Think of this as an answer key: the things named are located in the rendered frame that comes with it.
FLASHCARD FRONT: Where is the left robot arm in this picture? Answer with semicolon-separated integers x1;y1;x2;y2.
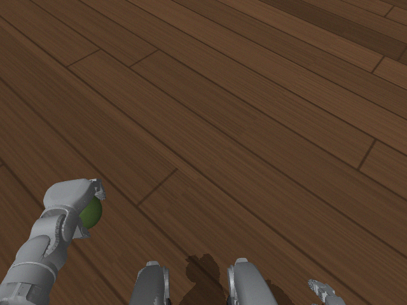
0;205;79;305

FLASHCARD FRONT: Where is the ball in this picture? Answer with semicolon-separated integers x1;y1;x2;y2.
79;196;102;229

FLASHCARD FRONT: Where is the right robot hand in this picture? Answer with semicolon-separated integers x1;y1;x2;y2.
308;279;346;305

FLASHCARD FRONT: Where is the left robot hand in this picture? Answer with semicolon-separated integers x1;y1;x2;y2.
43;179;106;239

